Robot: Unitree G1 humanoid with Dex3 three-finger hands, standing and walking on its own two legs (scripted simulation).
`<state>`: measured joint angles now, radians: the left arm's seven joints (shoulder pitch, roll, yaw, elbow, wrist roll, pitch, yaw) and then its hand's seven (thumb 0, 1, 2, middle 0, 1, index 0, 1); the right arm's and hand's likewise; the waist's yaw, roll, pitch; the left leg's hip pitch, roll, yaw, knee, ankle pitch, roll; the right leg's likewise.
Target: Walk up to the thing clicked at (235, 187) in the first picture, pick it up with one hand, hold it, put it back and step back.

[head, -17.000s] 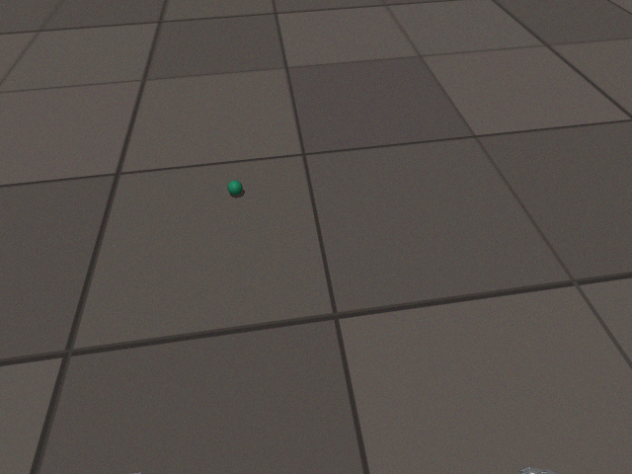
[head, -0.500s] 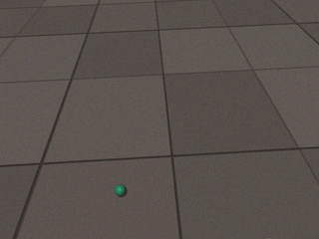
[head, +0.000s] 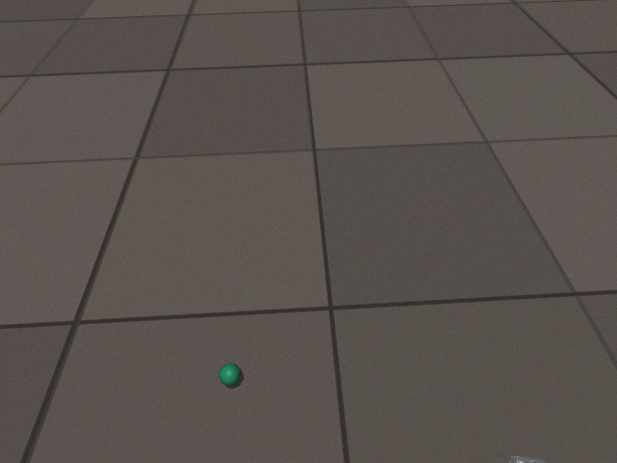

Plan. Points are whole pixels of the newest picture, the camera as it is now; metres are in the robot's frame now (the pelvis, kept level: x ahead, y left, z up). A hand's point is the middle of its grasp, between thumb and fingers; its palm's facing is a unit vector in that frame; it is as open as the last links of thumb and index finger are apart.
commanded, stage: stand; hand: left
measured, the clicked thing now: (229, 374) +0.46 +0.28 -0.75
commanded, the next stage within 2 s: none
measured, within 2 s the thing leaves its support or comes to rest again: neither
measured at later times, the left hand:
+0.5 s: hand out of the picture +0.10 +0.24 -0.15, palm faces -0.04 -0.94 -0.34, open 7.4 cm
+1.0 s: hand out of the picture +0.09 +0.24 -0.16, palm faces -0.04 -0.94 -0.34, open 7.4 cm
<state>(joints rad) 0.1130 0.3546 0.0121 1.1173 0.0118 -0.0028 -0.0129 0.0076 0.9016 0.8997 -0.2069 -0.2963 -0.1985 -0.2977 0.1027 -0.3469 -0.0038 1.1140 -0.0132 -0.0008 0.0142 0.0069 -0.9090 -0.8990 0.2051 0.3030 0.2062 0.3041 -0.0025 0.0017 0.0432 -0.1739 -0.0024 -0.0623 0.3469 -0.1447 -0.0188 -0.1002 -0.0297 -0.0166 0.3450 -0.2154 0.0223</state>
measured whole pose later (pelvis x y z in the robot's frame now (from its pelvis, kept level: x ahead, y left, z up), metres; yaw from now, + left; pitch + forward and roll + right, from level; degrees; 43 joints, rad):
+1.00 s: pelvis +0.01 -0.01 +0.00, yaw -1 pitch -2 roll +0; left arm 0.13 0.35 0.01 1.11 0.01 0.00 -0.01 0.01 0.90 0.90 -0.21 -0.30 -0.20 -0.30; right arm 0.12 -0.35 0.01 1.12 -0.01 -0.01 0.00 0.01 -0.91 -0.90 0.21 0.30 0.21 0.30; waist 0.00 0.00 0.05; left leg -0.13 0.02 -0.05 0.33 -0.16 -0.03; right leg -0.06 -0.01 0.00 0.32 -0.22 0.01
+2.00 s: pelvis +0.02 -0.01 +0.00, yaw -1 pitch -2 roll +0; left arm 0.13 0.35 0.00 1.11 0.01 0.00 -0.01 0.01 0.90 0.90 -0.21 -0.30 -0.20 -0.30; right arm 0.12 -0.35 0.00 1.13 -0.01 0.00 0.00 0.01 -0.91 -0.90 0.21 0.30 0.21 0.30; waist 0.00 0.00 0.05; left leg -0.13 0.01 -0.04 0.32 -0.16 -0.03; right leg -0.07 -0.02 0.01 0.32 -0.22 0.01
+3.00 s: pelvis +0.01 +0.01 -0.09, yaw -3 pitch +18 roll -2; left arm 0.25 0.34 0.15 0.45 0.21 0.27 -0.02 0.00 -0.51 0.97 -0.08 -1.04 -0.08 -1.03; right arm 0.21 -0.23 -0.02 0.56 0.00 -0.12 -0.03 0.01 -0.89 -0.89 0.21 0.30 0.21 0.30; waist -0.04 0.01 -0.13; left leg -0.92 0.02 -0.05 1.12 -0.51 -0.02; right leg -0.83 0.01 0.01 1.09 -0.56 0.03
